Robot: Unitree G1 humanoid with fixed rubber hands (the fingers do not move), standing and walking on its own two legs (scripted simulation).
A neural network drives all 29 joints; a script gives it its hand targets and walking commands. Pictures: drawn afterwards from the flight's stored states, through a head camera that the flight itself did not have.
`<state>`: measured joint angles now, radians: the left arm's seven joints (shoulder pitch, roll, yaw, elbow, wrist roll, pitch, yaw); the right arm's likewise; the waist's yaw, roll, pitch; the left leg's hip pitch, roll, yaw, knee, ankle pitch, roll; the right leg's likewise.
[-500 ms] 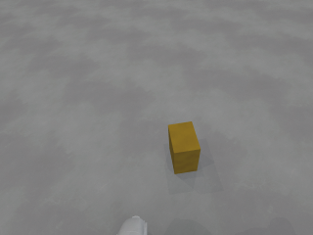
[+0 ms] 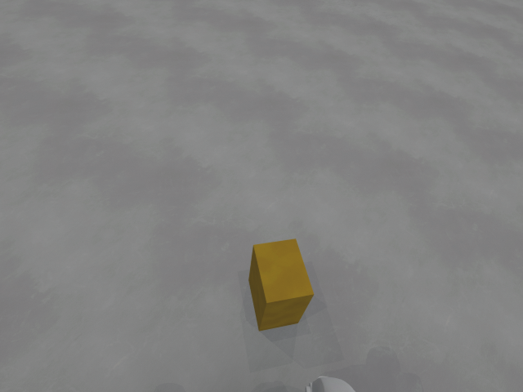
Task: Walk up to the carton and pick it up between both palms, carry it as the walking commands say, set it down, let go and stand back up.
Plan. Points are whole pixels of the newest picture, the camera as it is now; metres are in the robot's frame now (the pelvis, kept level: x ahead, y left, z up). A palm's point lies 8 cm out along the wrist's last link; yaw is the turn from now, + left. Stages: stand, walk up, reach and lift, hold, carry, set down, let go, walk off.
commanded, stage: walk up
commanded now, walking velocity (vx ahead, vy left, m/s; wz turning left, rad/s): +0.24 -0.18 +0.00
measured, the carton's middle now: (276, 286) +0.55 -0.09 -0.64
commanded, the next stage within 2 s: none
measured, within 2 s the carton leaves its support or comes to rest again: neither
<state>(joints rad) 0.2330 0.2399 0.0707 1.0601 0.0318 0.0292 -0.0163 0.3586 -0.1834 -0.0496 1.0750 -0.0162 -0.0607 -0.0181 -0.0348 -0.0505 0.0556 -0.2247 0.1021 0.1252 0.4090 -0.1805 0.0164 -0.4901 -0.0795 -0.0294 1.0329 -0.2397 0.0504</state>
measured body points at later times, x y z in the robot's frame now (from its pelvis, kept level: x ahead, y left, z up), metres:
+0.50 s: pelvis +0.06 -0.06 -0.01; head +0.07 -0.07 +0.44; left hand +0.14 +0.17 -0.16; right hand +0.05 -0.29 -0.18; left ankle +0.07 +0.05 -0.75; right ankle +0.10 -0.18 -0.75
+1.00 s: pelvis +0.10 -0.11 +0.00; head +0.13 -0.10 +0.45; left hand +0.14 +0.14 -0.16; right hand +0.04 -0.37 -0.14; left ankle +0.07 +0.05 -0.75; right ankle +0.15 -0.27 -0.71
